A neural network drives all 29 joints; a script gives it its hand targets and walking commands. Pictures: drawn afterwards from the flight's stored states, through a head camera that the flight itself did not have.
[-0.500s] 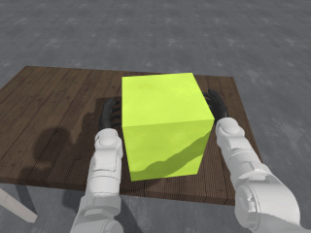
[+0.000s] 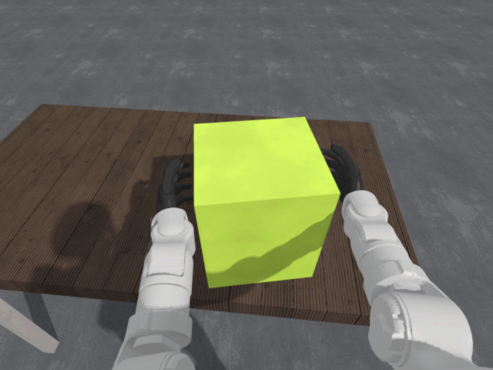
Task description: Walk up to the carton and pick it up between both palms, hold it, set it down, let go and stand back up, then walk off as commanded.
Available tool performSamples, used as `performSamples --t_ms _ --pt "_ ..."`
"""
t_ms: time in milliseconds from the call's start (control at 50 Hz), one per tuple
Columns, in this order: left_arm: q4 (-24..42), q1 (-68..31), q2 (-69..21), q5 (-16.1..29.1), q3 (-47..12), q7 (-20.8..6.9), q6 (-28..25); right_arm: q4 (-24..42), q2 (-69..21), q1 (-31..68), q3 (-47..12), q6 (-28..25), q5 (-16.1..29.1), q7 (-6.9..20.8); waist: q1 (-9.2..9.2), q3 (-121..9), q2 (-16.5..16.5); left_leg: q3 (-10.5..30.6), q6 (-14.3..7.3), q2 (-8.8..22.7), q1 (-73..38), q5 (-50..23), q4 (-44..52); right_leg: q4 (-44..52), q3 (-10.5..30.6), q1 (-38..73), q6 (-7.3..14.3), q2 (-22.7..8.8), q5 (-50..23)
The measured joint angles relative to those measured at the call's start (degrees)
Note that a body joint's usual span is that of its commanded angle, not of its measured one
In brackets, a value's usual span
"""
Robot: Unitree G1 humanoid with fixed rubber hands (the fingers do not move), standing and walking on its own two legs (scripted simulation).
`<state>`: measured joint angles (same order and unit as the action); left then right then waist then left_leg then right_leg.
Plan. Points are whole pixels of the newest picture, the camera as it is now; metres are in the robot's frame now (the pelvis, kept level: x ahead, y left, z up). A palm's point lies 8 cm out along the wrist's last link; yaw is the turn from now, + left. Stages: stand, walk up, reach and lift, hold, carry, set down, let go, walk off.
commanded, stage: set down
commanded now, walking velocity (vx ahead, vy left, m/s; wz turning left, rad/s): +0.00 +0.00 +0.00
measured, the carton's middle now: (255, 204) +0.44 +0.03 +0.03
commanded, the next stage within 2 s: none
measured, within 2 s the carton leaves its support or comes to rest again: neither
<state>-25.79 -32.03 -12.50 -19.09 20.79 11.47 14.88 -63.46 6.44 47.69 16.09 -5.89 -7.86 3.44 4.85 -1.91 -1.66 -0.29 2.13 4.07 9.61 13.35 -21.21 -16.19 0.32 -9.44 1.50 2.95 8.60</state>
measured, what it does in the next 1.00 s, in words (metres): stands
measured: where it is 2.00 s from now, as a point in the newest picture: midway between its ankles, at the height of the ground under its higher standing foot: outside the picture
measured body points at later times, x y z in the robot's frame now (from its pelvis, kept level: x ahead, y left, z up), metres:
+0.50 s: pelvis +0.00 +0.00 +0.00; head +0.01 +0.00 +0.45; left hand +0.37 +0.17 +0.10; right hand +0.44 -0.12 +0.10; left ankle -0.03 +0.14 -0.75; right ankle +0.00 -0.11 -0.75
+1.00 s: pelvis +0.00 -0.01 +0.00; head +0.02 -0.01 +0.45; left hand +0.37 +0.18 +0.08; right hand +0.44 -0.13 +0.08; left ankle -0.03 +0.14 -0.75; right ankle +0.00 -0.11 -0.75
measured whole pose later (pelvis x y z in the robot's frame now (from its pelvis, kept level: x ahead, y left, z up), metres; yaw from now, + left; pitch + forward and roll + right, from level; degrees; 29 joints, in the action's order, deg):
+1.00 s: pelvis +0.00 -0.01 +0.00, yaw +0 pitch +4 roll -1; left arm -31.0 -34.0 -11.1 -15.4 20.8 12.8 11.1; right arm -65.7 8.7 47.5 12.7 -6.1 1.8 4.2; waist 6.9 -1.6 -0.7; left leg -0.3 2.3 4.1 12.1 12.8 -21.1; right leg -18.7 0.2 -13.2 1.8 3.0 9.4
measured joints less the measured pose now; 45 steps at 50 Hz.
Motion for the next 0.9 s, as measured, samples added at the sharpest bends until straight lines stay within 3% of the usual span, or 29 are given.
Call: performSamples --t_ms 780,900 --pt "-0.2 0.4 -0.5 -0.4 2.5 -2.7 -2.9 0.0 -0.8 -0.3 3.3 -1.2 -2.3 1.8 0.0 0.0 0.8 0.0 0.0 0.0 0.0 0.0 0.1 -0.9 -0.1 -0.5 0.0 0.0 0.5" --pt "-2.0 -0.1 -0.2 0.0 2.0 -0.5 -3.4 -1.3 -0.2 -0.3 1.7 -1.0 4.1 2.0 0.29 0.3 0.9 0.0 0.1 0.0 0.6 0.0 0.1 -1.5 -0.1 -1.3 0.0 0.0 0.8"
